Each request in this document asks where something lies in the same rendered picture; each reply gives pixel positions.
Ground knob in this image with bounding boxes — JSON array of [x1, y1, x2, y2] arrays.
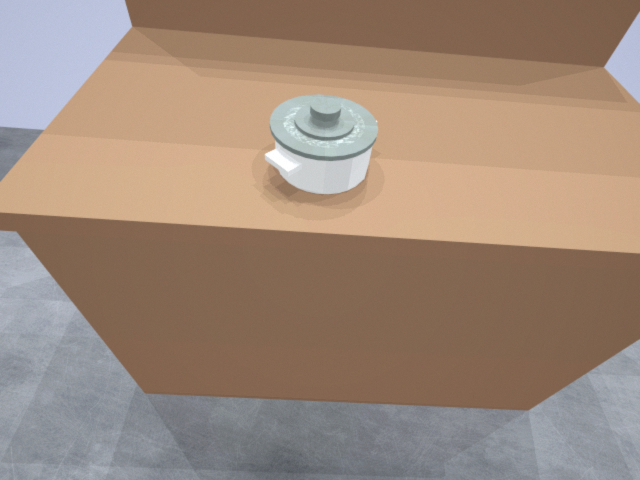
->
[[310, 97, 341, 122]]

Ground pot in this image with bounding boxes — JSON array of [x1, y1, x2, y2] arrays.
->
[[265, 121, 377, 194]]

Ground lid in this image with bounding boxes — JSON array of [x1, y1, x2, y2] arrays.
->
[[270, 94, 378, 161]]

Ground table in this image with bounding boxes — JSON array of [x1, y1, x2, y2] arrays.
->
[[0, 0, 640, 411]]

